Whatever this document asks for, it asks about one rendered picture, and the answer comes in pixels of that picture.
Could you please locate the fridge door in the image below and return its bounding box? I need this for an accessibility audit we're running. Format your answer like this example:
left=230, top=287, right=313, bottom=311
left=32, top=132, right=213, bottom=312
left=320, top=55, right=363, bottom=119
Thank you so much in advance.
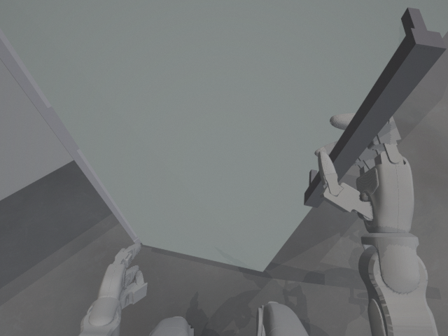
left=0, top=0, right=448, bottom=272

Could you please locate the left robot forearm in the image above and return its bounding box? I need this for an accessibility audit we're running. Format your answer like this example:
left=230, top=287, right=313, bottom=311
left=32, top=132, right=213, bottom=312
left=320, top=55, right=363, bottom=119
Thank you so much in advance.
left=79, top=297, right=122, bottom=336

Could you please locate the left robot hand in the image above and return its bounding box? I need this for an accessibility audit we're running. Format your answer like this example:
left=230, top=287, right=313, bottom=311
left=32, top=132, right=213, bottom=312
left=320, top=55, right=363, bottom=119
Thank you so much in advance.
left=97, top=243, right=148, bottom=309

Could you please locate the right robot thigh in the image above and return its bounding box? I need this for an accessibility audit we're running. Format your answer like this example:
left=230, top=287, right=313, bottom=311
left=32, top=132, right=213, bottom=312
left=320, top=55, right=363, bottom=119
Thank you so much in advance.
left=256, top=303, right=308, bottom=336

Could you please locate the handle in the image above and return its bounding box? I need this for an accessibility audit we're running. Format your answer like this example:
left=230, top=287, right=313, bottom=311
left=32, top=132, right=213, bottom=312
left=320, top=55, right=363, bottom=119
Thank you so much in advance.
left=304, top=8, right=447, bottom=208

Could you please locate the right robot forearm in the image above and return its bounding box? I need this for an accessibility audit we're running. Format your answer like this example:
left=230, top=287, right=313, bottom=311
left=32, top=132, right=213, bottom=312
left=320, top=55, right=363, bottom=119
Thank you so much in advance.
left=358, top=232, right=438, bottom=336

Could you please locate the right robot hand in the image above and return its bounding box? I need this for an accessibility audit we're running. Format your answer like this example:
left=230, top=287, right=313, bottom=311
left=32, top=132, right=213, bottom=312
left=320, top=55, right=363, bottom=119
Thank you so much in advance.
left=314, top=113, right=414, bottom=233

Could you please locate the robot thigh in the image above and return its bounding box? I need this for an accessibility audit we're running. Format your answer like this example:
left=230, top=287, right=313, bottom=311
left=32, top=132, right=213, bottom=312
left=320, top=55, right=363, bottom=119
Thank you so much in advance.
left=256, top=303, right=308, bottom=336
left=149, top=317, right=194, bottom=336

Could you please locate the left robot thigh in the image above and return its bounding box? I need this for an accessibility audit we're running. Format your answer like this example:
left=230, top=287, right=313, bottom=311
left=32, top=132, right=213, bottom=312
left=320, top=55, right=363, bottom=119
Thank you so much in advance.
left=149, top=317, right=194, bottom=336

